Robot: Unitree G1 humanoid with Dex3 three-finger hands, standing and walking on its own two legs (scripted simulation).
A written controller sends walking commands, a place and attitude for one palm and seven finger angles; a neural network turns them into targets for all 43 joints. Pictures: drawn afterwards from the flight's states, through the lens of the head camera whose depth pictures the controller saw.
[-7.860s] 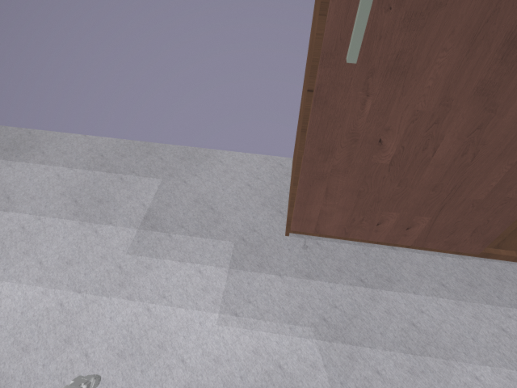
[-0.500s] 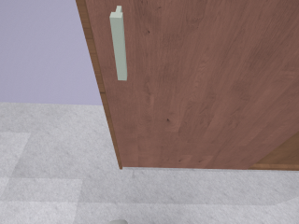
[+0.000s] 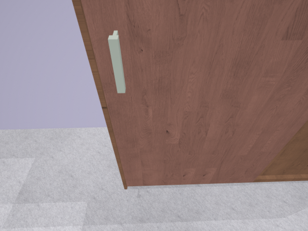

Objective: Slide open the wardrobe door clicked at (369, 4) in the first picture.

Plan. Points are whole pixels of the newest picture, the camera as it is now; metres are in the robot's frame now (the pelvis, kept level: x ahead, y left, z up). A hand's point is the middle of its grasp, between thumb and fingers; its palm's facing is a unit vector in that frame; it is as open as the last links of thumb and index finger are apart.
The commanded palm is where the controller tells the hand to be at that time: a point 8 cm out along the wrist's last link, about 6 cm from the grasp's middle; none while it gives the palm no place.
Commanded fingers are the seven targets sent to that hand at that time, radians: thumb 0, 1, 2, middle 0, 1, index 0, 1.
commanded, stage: come to a stop and stand still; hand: left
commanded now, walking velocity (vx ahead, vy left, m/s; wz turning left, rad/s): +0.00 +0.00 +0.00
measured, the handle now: (118, 63) +0.51 +0.13 +0.20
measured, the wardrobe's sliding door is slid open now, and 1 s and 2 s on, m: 0.00 0.00 0.00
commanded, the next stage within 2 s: look again from close up in 0.86 s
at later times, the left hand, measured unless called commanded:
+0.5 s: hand out of the picture -0.03 +0.14 -0.19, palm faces +0.02 -0.99 -0.14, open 7.3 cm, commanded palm none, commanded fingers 0.00 0.90 0.90 -0.20 -0.30 -0.20 -0.30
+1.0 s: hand out of the picture +0.03 +0.19 -0.18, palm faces +0.02 -0.98 -0.22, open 7.3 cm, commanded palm none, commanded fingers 0.00 0.90 0.90 -0.20 -0.30 -0.20 -0.30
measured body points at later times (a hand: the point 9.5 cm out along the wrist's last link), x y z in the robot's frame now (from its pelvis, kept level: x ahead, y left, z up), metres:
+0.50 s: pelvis +0.00 -0.01 -0.01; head +0.01 -0.01 +0.44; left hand -0.03 +0.19 -0.17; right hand -0.05 -0.21 -0.17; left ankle +0.06 +0.10 -0.74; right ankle -0.03 -0.13 -0.74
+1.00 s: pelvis +0.02 +0.00 -0.01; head +0.03 +0.01 +0.44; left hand +0.03 +0.24 -0.16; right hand +0.08 -0.25 -0.15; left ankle +0.06 +0.10 -0.74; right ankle -0.03 -0.13 -0.74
